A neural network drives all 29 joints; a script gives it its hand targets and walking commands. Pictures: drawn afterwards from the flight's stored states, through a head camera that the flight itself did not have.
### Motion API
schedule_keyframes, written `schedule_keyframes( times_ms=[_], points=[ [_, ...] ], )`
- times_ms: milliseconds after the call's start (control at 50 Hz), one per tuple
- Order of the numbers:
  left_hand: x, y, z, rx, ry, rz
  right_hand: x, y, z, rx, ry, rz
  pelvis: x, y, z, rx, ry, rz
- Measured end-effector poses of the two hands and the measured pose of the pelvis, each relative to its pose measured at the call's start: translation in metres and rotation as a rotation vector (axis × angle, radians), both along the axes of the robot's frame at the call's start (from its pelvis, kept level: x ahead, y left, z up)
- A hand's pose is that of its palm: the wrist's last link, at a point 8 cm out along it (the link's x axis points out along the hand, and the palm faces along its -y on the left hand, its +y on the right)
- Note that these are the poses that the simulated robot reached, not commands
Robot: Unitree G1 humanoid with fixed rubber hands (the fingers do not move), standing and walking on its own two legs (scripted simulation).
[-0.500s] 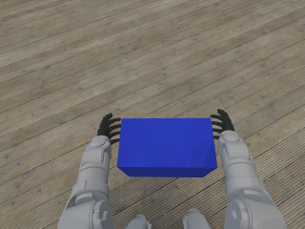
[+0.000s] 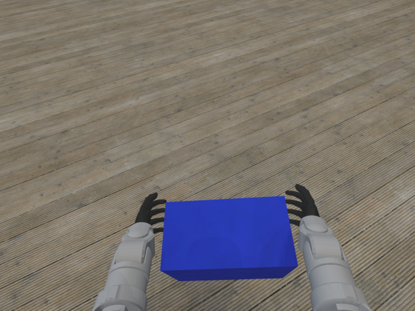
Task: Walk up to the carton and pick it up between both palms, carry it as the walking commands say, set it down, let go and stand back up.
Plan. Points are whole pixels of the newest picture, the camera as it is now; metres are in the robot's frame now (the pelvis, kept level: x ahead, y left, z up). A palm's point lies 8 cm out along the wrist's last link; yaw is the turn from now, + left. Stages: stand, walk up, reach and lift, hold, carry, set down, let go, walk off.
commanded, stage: reach and lift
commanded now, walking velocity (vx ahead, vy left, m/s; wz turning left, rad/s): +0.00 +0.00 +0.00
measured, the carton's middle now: (227, 242) +0.32 -0.02 -0.11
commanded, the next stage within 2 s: hold in 1.88 s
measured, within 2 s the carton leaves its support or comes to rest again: neither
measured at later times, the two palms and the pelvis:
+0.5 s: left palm (131, 208) +0.31 +0.16 +0.07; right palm (315, 205) +0.31 -0.18 +0.06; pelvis -0.02 -0.01 +0.02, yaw +0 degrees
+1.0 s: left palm (122, 210) +0.28 +0.16 +0.10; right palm (328, 206) +0.28 -0.17 +0.11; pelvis -0.01 +0.00 +0.04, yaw +0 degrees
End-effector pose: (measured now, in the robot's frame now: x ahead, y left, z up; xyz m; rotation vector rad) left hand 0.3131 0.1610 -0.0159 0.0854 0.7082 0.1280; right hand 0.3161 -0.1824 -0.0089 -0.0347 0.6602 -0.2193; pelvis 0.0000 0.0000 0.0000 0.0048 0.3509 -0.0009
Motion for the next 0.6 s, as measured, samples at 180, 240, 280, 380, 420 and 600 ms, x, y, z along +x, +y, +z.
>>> schedule_keyframes(
  times_ms=[180,240,280,380,420,600],
  points=[
    [-0.024,-0.002,0.037,-0.053,-0.030,0.023,-0.024,-0.004,0.030,0.012,-0.014,0.005,-0.018,-0.009,0.009,0.013,-0.177,-0.002],
    [-0.023,-0.003,0.049,-0.061,-0.043,0.024,-0.026,-0.006,0.037,0.017,-0.013,0.000,-0.025,-0.011,0.009,0.015,-0.223,-0.002],
    [-0.020,-0.004,0.059,-0.057,-0.057,0.022,-0.025,-0.006,0.043,0.017,-0.018,-0.003,-0.029,-0.011,0.010,0.016,-0.242,-0.002],
    [-0.006,-0.005,0.079,-0.043,-0.089,0.028,-0.016,-0.004,0.054,0.008,-0.024,-0.008,-0.031,-0.012,0.011,0.016,-0.272,-0.002],
    [-0.004,-0.002,0.083,-0.039,-0.087,0.031,-0.012,-0.002,0.057,0.012,-0.015,-0.002,-0.028,-0.012,0.013,0.015,-0.279,-0.003],
    [0.002,0.001,0.093,0.054,-0.053,0.020,0.004,0.007,0.091,-0.049,0.000,-0.013,-0.001,-0.008,0.032,0.002,-0.320,0.004]
  ],
)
